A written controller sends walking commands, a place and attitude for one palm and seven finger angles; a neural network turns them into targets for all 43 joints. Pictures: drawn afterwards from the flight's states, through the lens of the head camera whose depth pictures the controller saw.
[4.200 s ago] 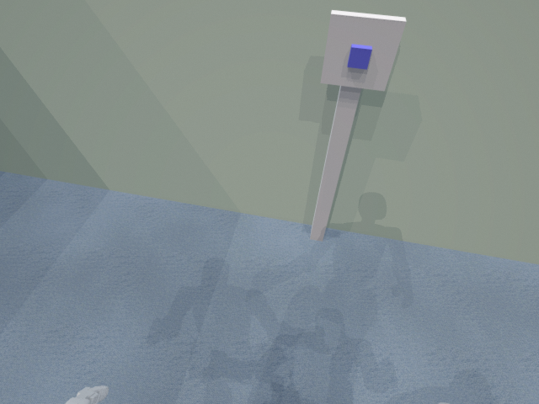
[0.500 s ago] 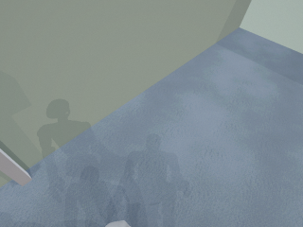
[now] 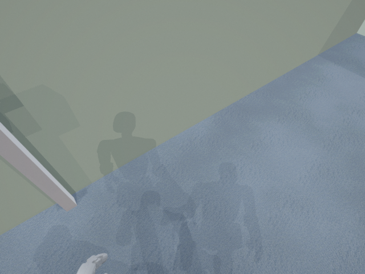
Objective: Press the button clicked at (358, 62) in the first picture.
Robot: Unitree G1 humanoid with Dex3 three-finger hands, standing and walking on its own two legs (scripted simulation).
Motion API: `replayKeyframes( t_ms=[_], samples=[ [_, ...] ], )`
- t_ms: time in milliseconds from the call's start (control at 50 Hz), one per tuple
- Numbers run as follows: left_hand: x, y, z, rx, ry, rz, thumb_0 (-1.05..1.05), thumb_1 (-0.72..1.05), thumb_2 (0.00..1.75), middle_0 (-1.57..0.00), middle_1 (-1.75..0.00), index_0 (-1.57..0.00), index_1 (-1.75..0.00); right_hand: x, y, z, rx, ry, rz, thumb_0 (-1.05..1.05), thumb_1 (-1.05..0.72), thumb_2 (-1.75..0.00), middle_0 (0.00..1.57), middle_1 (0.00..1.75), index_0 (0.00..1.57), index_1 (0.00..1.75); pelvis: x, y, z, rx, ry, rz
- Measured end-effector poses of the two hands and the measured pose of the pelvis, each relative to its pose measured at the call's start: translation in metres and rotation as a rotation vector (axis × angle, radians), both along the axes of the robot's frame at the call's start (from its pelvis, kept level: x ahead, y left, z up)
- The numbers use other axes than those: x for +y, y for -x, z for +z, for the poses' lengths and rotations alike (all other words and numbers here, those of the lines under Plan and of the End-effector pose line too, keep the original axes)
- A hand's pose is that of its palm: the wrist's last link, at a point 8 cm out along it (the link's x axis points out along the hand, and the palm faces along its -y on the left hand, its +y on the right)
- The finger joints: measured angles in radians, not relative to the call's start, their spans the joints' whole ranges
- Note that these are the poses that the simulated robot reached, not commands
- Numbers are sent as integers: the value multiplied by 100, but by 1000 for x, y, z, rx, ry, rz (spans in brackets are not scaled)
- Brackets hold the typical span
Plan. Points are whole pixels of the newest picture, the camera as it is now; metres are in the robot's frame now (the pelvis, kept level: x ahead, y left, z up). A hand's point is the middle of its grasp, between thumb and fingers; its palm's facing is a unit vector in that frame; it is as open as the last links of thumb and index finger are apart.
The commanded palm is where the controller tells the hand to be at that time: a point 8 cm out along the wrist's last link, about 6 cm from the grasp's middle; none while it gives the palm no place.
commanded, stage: turn to face it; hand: left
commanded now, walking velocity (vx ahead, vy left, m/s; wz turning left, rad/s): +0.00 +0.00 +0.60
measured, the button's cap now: out of the picture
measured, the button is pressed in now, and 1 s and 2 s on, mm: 0 0 0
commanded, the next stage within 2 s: take the last steps up to it in 0.92 s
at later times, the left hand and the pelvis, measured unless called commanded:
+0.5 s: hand out of the picture -0.07 +0.23 -0.20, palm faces +0.37 -0.90 -0.24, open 7.4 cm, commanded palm none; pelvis +0.00 +0.03 -0.02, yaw +20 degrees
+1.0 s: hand out of the picture +0.03 +0.26 -0.15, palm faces +0.47 -0.85 -0.24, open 7.4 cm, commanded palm none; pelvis +0.02 +0.04 +0.00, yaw +28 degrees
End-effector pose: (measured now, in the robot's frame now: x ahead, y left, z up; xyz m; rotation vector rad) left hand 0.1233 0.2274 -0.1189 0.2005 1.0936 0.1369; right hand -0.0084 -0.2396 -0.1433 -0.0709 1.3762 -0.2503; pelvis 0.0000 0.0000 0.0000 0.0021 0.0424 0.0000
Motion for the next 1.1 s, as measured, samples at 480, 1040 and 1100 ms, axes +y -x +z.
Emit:
replayKeyframes(
  t_ms=[480, 1040, 1100],
  samples=[
    [42, 206, -41, 292, 51, 441, 0, 90, 90, -20, -30, -20, -30, 58, -220, 21, -232, 80, 560, 0, -91, -90, 20, 30, 19, 30, 28, -5, -16, -30, -12, 340],
    [59, 120, 2, 16, -21, 500, 0, 91, 90, -20, -30, -20, -30, 62, -151, -3, -31, -15, 557, 0, -90, -90, 20, 30, 20, 30, 27, -20, -1, -36, -28, 503],
    [41, 130, 6, 26, -26, 516, 0, 91, 90, -20, -30, -20, -30, 51, -151, -8, 0, -23, 565, 0, -90, -90, 20, 30, 20, 30, 19, -22, 1, -49, -25, 532]
  ],
)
